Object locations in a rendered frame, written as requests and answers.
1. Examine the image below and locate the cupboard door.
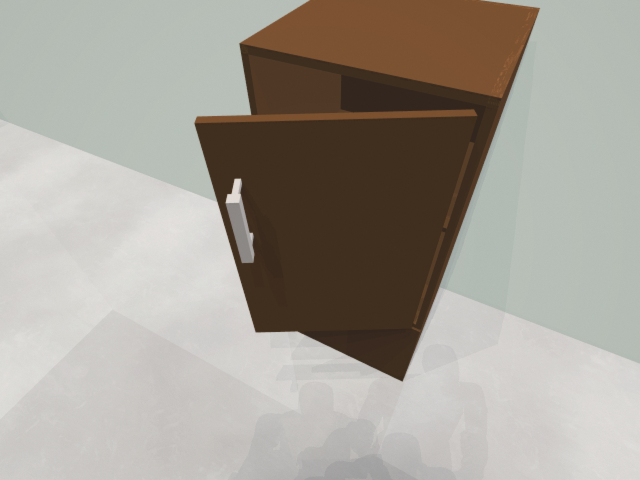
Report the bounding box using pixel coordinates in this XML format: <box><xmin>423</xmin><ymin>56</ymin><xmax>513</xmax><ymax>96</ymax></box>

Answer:
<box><xmin>194</xmin><ymin>109</ymin><xmax>478</xmax><ymax>333</ymax></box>

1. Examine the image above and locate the handle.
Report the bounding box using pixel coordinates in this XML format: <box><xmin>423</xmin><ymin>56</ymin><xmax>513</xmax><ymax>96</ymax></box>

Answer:
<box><xmin>226</xmin><ymin>179</ymin><xmax>254</xmax><ymax>263</ymax></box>

